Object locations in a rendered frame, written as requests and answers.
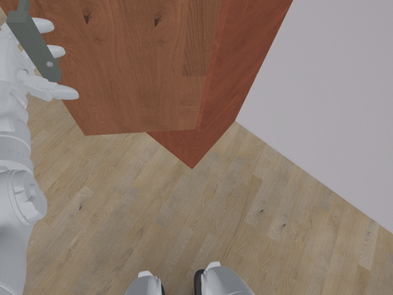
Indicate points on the robot right thigh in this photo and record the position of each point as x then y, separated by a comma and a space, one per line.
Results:
221, 280

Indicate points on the robot left thigh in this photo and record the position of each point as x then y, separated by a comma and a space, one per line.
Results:
146, 285

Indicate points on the robot left forearm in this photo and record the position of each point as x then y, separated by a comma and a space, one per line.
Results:
15, 136

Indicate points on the cupboard door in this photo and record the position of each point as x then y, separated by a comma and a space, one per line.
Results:
137, 65

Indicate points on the robot left upper arm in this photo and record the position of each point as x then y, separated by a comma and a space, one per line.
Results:
22, 204

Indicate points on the robot thigh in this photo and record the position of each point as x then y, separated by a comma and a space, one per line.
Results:
221, 280
146, 285

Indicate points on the handle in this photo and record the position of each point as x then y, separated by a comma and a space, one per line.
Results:
28, 35

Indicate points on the robot left hand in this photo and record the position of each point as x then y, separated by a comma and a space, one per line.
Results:
13, 61

